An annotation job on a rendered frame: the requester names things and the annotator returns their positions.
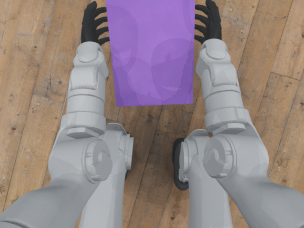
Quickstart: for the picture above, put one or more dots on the right robot thigh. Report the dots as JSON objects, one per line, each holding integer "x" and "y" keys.
{"x": 209, "y": 204}

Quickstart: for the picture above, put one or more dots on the carton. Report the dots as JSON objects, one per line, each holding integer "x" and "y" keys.
{"x": 152, "y": 50}

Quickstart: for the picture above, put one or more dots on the left robot hand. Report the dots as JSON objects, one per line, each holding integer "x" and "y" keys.
{"x": 89, "y": 24}

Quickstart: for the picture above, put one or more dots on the right robot forearm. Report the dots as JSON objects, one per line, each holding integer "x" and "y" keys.
{"x": 225, "y": 112}

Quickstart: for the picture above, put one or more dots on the left robot forearm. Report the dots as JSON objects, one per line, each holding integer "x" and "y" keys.
{"x": 84, "y": 116}

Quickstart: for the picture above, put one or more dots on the right robot foot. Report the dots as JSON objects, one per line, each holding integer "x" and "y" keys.
{"x": 182, "y": 185}

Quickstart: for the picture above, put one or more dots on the right robot upper arm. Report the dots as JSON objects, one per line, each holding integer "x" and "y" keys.
{"x": 239, "y": 163}

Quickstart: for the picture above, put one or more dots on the right robot hand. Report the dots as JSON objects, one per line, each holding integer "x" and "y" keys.
{"x": 213, "y": 27}

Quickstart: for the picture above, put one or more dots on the left robot upper arm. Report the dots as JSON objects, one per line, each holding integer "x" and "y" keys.
{"x": 76, "y": 168}

